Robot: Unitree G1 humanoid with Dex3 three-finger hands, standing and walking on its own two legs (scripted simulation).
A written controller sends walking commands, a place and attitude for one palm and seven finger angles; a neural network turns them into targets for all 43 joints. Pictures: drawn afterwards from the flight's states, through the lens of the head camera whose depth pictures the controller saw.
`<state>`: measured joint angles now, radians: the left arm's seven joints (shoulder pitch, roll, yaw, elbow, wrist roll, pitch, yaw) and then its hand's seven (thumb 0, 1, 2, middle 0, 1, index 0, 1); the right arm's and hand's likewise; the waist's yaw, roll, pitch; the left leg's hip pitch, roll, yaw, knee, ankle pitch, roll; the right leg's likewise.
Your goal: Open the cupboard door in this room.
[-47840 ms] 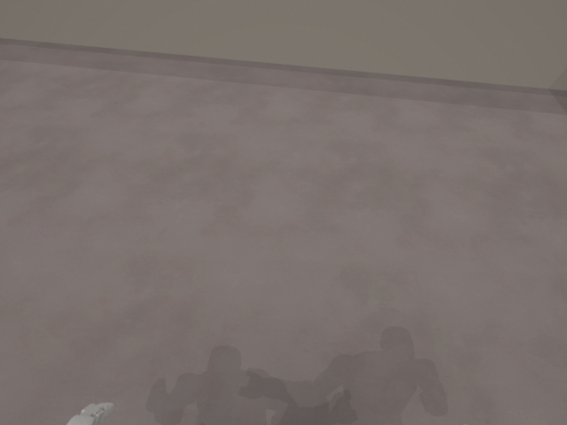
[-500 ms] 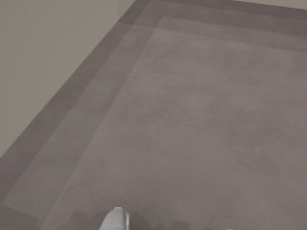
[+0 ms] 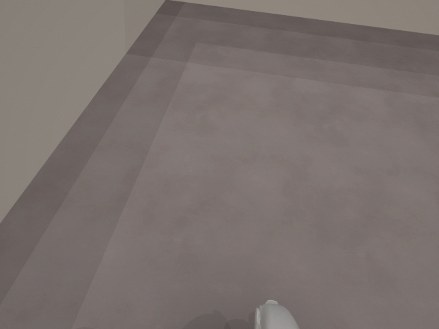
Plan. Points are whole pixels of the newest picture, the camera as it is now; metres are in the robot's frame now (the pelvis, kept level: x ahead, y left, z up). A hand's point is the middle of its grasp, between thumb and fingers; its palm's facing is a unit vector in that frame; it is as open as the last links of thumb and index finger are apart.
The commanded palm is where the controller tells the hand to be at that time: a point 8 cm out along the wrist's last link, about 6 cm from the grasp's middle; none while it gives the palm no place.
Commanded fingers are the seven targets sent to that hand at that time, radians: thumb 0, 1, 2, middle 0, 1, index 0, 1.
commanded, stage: walk to a spot facing it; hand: left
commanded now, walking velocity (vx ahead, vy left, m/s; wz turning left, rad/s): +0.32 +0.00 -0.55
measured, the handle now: out of the picture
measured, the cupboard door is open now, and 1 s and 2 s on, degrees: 44 44 44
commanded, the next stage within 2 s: turn to face it in 0.14 s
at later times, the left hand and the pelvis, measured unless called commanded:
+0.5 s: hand (187, 230) +0.36 +0.10 -0.17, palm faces -0.07 -0.98 -0.20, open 7.1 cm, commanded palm none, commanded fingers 0.00 0.90 0.90 -0.20 -0.30 -0.20 -0.30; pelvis +0.24 -0.07 +0.00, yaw -4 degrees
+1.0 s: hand (173, 217) +0.40 +0.14 -0.17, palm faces +0.21 -0.94 -0.27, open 7.4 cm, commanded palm none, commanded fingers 0.00 0.90 0.90 -0.20 -0.30 -0.20 -0.30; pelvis +0.34 -0.08 -0.01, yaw +12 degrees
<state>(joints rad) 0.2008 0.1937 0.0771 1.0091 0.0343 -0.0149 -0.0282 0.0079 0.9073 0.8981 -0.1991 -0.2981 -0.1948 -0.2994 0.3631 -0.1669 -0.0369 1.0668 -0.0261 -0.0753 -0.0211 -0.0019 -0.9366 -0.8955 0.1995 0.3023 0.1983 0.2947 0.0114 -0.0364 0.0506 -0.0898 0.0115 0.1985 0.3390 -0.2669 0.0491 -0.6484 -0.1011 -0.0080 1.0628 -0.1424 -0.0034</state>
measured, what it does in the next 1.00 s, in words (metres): walks ahead: right foot, then left foot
